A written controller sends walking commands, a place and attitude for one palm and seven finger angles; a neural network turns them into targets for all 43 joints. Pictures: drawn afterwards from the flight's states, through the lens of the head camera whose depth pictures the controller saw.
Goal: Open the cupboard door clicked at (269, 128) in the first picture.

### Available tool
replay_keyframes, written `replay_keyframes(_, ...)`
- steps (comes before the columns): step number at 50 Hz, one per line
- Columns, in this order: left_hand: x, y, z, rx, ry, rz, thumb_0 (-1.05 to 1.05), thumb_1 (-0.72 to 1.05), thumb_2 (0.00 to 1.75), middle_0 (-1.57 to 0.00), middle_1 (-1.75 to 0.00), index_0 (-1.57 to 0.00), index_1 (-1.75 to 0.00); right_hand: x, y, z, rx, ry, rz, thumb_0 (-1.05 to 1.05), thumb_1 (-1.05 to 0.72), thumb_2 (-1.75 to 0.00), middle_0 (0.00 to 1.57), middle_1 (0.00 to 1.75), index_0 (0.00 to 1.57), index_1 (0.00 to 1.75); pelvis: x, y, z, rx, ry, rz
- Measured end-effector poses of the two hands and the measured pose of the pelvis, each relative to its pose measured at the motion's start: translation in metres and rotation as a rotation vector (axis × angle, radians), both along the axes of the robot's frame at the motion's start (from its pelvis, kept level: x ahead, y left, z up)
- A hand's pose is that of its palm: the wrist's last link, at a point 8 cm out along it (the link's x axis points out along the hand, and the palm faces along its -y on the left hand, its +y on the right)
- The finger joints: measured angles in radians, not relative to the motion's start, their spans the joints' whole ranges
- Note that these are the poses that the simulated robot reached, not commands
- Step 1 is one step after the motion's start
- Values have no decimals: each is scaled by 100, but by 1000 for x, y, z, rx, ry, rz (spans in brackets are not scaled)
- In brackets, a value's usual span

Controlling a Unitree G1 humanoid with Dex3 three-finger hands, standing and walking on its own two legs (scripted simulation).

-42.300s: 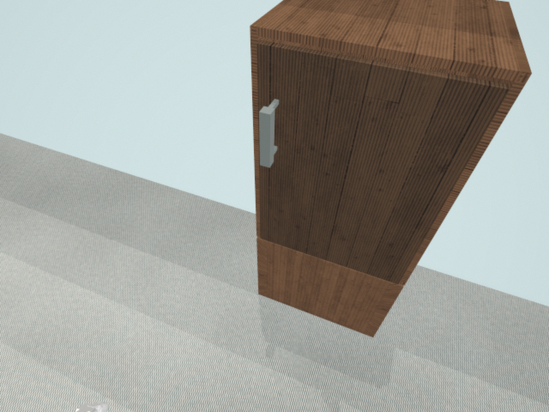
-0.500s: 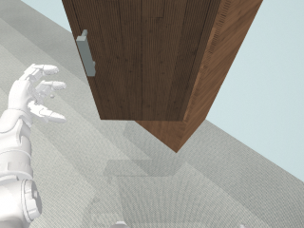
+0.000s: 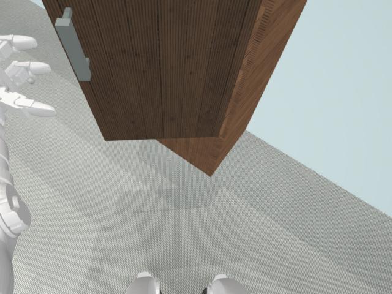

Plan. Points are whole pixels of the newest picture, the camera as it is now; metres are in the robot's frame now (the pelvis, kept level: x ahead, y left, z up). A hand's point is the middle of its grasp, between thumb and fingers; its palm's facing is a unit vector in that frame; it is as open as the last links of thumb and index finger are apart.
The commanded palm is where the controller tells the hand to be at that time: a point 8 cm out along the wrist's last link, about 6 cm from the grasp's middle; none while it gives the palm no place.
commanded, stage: move the hooked fingers beside the handle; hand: left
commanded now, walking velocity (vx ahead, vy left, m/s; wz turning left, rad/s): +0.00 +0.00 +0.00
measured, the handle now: (76, 46) +0.61 +0.22 +0.11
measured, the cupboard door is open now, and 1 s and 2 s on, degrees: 41 41 40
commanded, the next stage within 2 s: slide the fingers in behind the handle in 1.14 s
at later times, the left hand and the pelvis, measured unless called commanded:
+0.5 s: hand (45, 53) +0.56 +0.27 +0.12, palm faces +0.03 -1.00 +0.01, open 14.0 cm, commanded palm +0.55 +0.31 +0.11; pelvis +0.01 +0.01 -0.01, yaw -2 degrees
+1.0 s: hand (42, 61) +0.55 +0.28 +0.11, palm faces +0.04 -1.00 +0.02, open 14.0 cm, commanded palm +0.55 +0.32 +0.11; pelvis +0.02 +0.01 -0.01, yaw -1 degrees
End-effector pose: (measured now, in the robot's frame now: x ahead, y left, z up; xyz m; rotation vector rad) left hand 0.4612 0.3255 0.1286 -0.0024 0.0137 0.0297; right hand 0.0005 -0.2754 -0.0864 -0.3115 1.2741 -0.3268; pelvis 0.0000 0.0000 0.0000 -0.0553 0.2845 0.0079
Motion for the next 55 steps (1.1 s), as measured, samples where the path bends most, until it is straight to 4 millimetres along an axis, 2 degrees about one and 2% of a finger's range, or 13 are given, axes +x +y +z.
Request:
replay_keyframes(20, 71, -6, 1, -11, 26, -4, -1, -50, 30, -30, -120, -30, -120, -46, 16, 3, -9, 179, -76, 1, -90, -89, 20, 30, 21, 30, 6, 6, -9, -25, 102, -10)
replay_keyframes(27, 79, 1, -8, -5, 38, 5, -1, -50, 30, -30, -120, -30, -120, -54, 27, 4, 14, 222, -111, 0, -90, -89, 20, 30, 21, 30, 14, 8, -9, -26, 119, -26)
replay_keyframes(32, 76, 9, -11, -5, 31, 11, -1, -50, 30, -30, -120, -30, -120, -51, 31, 5, 28, 240, -115, 0, -90, -89, 20, 30, 21, 30, 19, 10, -8, -28, 119, -25)
replay_keyframes(37, 72, 12, -11, -10, 24, 4, -1, -50, 30, -30, -120, -30, -120, -39, 30, 6, 26, 231, -100, 0, -90, -89, 20, 30, 21, 30, 23, 11, -6, -32, 112, -16)
replay_keyframes(48, 70, 4, -14, -20, 31, 3, -1, -50, 30, -30, -120, -30, -120, -7, 20, 3, 2, 144, -46, 0, -90, -89, 20, 30, 21, 30, 21, 12, -7, -34, 101, -3)
replay_keyframes(55, 70, 4, -14, 2, 25, 13, -1, -50, 30, -30, -120, -30, -120, -8, 19, -1, 3, 131, -45, 0, -90, -89, 20, 30, 21, 30, 17, 10, -10, -34, 107, -6)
